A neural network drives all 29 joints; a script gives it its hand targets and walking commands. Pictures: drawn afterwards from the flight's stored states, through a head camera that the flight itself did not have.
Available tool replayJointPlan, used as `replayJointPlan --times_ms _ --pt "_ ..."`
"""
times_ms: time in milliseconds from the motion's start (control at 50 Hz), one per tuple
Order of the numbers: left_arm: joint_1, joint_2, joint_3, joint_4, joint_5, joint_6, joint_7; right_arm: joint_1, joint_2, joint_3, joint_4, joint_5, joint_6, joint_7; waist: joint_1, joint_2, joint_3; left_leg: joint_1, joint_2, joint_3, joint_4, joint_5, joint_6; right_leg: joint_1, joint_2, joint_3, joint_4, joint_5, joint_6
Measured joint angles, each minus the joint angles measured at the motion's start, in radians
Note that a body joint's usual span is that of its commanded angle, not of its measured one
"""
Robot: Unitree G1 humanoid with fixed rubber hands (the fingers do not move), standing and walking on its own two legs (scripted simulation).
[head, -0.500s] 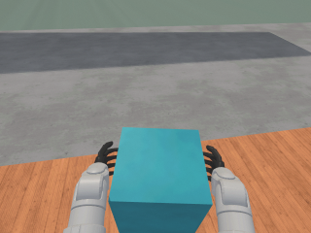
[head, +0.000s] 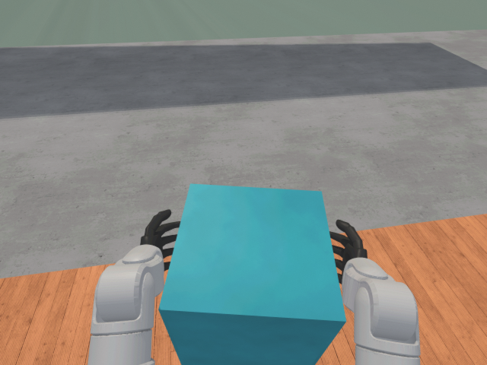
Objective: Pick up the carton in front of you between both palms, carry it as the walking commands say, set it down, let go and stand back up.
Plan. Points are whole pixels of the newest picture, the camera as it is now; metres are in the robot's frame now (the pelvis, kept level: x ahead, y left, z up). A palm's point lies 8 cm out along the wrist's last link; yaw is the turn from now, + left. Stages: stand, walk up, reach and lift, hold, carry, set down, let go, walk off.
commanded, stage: carry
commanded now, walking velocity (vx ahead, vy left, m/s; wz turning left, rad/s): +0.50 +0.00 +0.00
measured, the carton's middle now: (249, 283) +0.28 +0.00 +0.03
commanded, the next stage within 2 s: none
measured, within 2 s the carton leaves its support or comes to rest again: neither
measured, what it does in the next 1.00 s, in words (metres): walks ahead: left foot, then right foot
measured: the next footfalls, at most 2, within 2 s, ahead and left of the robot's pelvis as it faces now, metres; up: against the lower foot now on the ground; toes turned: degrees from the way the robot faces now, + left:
left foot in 0.30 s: +0.33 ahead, +0.13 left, +0.00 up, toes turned +13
right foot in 0.76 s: +0.64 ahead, -0.06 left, +0.00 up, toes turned -10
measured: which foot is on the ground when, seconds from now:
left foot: down 0.00-0.00, up 0.02-0.28, down 0.30-0.78, up 0.80-1.00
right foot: down 0.00-0.32, up 0.34-0.74, down 0.76-1.00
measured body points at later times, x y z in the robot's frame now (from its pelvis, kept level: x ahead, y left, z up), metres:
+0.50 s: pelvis +0.29 +0.05 +0.01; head +0.31 +0.06 +0.46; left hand +0.58 +0.19 +0.07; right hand +0.56 -0.11 +0.07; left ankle +0.29 +0.12 -0.73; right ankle +0.24 -0.07 -0.65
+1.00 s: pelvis +0.61 +0.01 +0.00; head +0.67 +0.00 +0.45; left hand +0.98 +0.19 +0.09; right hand +1.00 -0.12 +0.09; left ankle +0.62 +0.16 -0.64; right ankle +0.60 -0.05 -0.73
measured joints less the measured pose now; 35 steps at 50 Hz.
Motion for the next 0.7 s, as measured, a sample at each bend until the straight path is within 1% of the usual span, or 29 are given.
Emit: replayJointPlan --times_ms 20,40,80,100,120,160,220,280,300,320,340,360,380,400,420,440,500,580,640,700 --pt "0.007 -0.025 -0.003 -0.012 0.013 0.000 0.002 0.016 -0.004 -0.016 -0.027 0.011 0.009 0.002 0.000 0.000 -0.004 -0.039 0.006 0.011 0.097 -0.011 -0.001 0.006 -0.002 -0.014 0.010 0.014 -0.014" --pt "0.018 -0.030 -0.021 -0.023 0.021 0.006 0.004 0.029 -0.005 -0.028 -0.044 0.021 0.017 0.006 0.000 -0.011 -0.007 -0.088 0.001 0.021 0.207 -0.029 0.003 0.016 -0.009 -0.021 0.020 -0.009 -0.022" --pt "0.037 -0.021 -0.044 -0.048 0.022 0.032 0.012 0.037 -0.004 -0.034 -0.054 0.032 0.037 0.008 0.003 -0.041 -0.004 -0.190 -0.013 0.044 0.386 -0.063 0.015 0.052 -0.026 -0.021 0.002 -0.055 -0.024" --pt "0.044 -0.019 -0.045 -0.062 0.021 0.046 0.017 0.035 -0.004 -0.032 -0.053 0.035 0.046 0.008 0.007 -0.053 -0.001 -0.236 -0.015 0.057 0.425 -0.060 0.018 0.076 -0.031 -0.018 -0.021 -0.064 -0.020" --pt "0.049 -0.018 -0.043 -0.076 0.019 0.058 0.021 0.030 -0.004 -0.029 -0.053 0.038 0.053 0.008 0.012 -0.062 0.002 -0.274 -0.013 0.069 0.427 -0.044 0.018 0.102 -0.037 -0.014 -0.048 -0.064 -0.010" --pt "0.049 -0.018 -0.038 -0.102 0.017 0.076 0.030 0.018 -0.002 -0.021 -0.054 0.037 0.060 0.006 0.026 -0.074 0.010 -0.330 -0.007 0.086 0.352 0.014 0.013 0.157 -0.046 -0.006 -0.101 -0.065 0.004" --pt "0.033 -0.020 -0.022 -0.123 0.014 0.086 0.031 -0.002 0.001 -0.018 -0.063 0.034 0.064 0.005 0.042 -0.081 0.021 -0.368 -0.003 0.112 0.166 0.124 0.010 0.237 -0.060 0.001 -0.143 -0.095 0.025" --pt "0.017 -0.022 -0.008 -0.130 0.010 0.090 0.031 -0.016 0.003 -0.017 -0.070 0.028 0.066 0.006 0.049 -0.087 0.030 -0.340 -0.014 0.172 0.005 0.236 0.019 0.301 -0.087 0.012 -0.100 -0.179 0.058" --pt "0.013 -0.023 -0.001 -0.134 0.009 0.091 0.031 -0.025 0.005 -0.016 -0.068 0.025 0.067 0.007 0.049 -0.085 0.032 -0.313 -0.019 0.195 -0.026 0.251 0.029 0.307 -0.099 0.021 -0.044 -0.226 0.067" --pt "0.009 -0.017 0.006 -0.133 0.006 0.090 0.030 -0.034 0.007 -0.012 -0.055 0.022 0.060 0.008 0.045 -0.092 0.034 -0.302 -0.024 0.214 -0.009 0.305 0.057 0.288 -0.121 0.031 0.055 -0.273 0.069" --pt "0.006 -0.008 0.013 -0.123 0.001 0.088 0.030 -0.043 0.009 -0.005 -0.033 0.017 0.052 0.009 0.035 -0.097 0.037 -0.303 -0.027 0.226 0.038 0.288 0.080 0.234 -0.133 0.057 0.201 -0.278 0.067" --pt "0.005 0.000 0.018 -0.110 -0.003 0.088 0.029 -0.048 0.010 0.001 -0.012 0.011 0.048 0.009 0.029 -0.095 0.042 -0.295 -0.026 0.233 0.063 0.247 0.095 0.163 -0.123 0.092 0.362 -0.264 0.059" --pt "0.005 0.003 0.021 -0.097 -0.005 0.090 0.028 -0.048 0.010 0.005 0.001 0.006 0.049 0.009 0.024 -0.087 0.050 -0.276 -0.024 0.237 0.060 0.211 0.103 0.089 -0.109 0.112 0.502 -0.248 0.046" --pt "0.006 -0.001 0.024 -0.088 -0.005 0.091 0.028 -0.041 0.009 0.007 0.006 0.004 0.050 0.009 0.019 -0.080 0.058 -0.251 -0.025 0.239 0.040 0.192 0.104 0.018 -0.099 0.117 0.606 -0.224 0.033" --pt "0.010 -0.009 0.025 -0.083 -0.002 0.090 0.027 -0.031 0.007 0.006 0.002 0.005 0.051 0.009 0.013 -0.074 0.065 -0.222 -0.026 0.240 0.008 0.191 0.095 -0.045 -0.094 0.114 0.667 -0.191 0.022" --pt "0.015 -0.020 0.025 -0.084 0.003 0.086 0.027 -0.019 0.005 0.004 -0.006 0.008 0.050 0.009 0.007 -0.070 0.072 -0.191 -0.029 0.240 -0.027 0.194 0.090 -0.099 -0.094 0.107 0.688 -0.157 0.015" --pt "0.018 -0.023 0.003 -0.097 0.008 0.067 0.027 -0.004 0.002 -0.007 -0.035 0.021 0.035 0.009 -0.015 -0.057 0.094 -0.100 -0.033 0.229 -0.122 0.192 0.085 -0.215 -0.093 0.089 0.614 -0.090 0.005" --pt "-0.014 -0.025 0.002 -0.107 0.014 0.038 0.027 -0.032 0.004 -0.031 -0.048 0.034 0.004 0.009 -0.026 -0.053 0.099 0.004 -0.034 0.213 -0.186 0.154 0.067 -0.295 -0.094 0.075 0.405 -0.006 0.001" --pt "-0.061 -0.008 0.008 -0.101 0.016 0.032 0.027 -0.095 -0.009 -0.034 -0.021 0.040 -0.007 0.009 -0.029 -0.055 0.097 0.076 -0.035 0.206 -0.186 0.092 0.047 -0.306 -0.088 0.053 0.254 0.065 -0.012" --pt "-0.131 0.026 0.017 -0.053 0.009 0.044 0.028 -0.180 -0.038 -0.029 0.040 0.046 0.005 0.001 -0.030 -0.050 0.089 0.145 -0.033 0.195 -0.157 0.008 0.021 -0.280 -0.068 0.023 0.154 0.116 -0.037"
